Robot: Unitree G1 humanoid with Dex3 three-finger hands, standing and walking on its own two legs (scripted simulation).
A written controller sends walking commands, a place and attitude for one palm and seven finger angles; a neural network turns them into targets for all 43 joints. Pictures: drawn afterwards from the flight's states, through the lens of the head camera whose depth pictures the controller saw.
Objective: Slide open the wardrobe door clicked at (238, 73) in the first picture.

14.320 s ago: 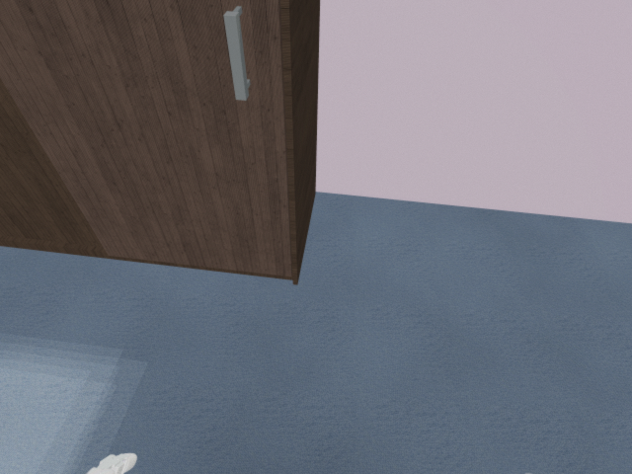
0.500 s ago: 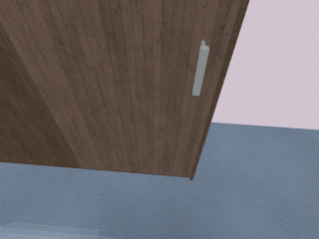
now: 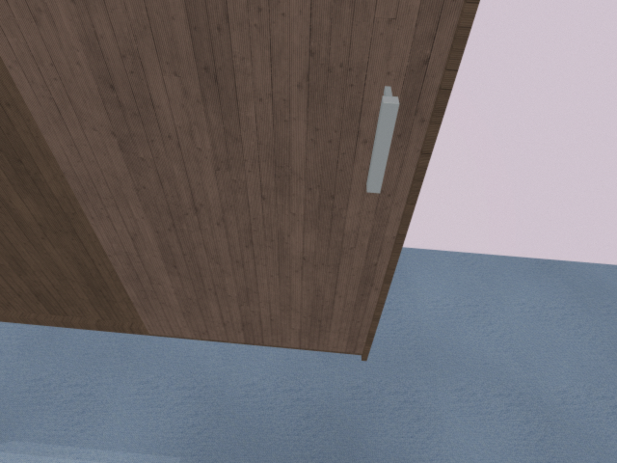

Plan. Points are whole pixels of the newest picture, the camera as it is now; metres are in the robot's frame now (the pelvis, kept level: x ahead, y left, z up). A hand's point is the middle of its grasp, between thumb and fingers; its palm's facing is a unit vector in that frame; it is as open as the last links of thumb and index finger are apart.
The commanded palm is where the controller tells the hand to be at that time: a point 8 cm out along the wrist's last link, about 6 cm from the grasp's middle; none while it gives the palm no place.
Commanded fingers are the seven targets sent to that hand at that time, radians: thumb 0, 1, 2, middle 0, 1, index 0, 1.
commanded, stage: look again from close up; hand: right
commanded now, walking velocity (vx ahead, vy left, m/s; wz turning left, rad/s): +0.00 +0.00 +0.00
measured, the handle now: (380, 141) +0.61 -0.07 +0.13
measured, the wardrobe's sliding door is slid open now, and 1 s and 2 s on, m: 0.00 0.00 0.00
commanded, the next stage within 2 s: none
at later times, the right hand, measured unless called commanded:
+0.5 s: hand out of the picture +0.05 -0.18 -0.17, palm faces +0.00 +0.98 -0.21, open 7.4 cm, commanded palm none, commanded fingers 0.00 -0.90 -0.90 0.20 0.30 0.20 0.30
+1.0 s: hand out of the picture +0.04 -0.19 -0.16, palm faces -0.01 +0.97 -0.23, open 7.4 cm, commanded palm none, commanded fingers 0.00 -0.90 -0.90 0.20 0.30 0.20 0.30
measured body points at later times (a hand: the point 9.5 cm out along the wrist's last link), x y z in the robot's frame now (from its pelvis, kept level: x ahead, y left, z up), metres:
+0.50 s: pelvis +0.02 +0.00 +0.01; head +0.03 -0.01 +0.46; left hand +0.06 +0.24 -0.14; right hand +0.05 -0.24 -0.15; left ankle +0.00 +0.13 -0.73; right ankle +0.05 -0.08 -0.73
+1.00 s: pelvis +0.03 +0.00 +0.01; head +0.03 +0.00 +0.46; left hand +0.06 +0.24 -0.14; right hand +0.04 -0.24 -0.15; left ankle +0.00 +0.13 -0.73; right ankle +0.05 -0.08 -0.73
